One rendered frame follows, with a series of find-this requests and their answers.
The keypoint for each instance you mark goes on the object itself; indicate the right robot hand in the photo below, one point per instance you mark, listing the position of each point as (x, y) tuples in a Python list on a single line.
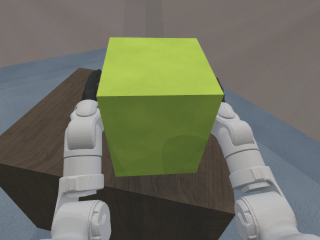
[(223, 100)]

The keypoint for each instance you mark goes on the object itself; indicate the left robot hand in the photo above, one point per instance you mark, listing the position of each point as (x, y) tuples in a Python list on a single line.
[(91, 87)]

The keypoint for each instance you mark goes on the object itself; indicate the left robot forearm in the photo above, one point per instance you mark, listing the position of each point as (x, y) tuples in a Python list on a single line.
[(82, 167)]

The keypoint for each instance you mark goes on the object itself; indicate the robot left upper arm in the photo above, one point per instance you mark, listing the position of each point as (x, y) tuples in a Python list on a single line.
[(82, 220)]

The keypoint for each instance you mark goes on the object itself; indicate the robot right upper arm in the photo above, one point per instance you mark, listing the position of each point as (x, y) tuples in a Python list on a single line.
[(267, 216)]

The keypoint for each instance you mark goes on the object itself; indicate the right robot forearm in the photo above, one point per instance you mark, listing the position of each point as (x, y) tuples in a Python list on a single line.
[(248, 171)]

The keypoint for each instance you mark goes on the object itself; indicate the pedestal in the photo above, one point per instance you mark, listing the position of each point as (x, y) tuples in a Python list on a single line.
[(181, 206)]

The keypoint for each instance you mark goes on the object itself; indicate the carton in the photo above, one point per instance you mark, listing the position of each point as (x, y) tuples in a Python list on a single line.
[(158, 99)]

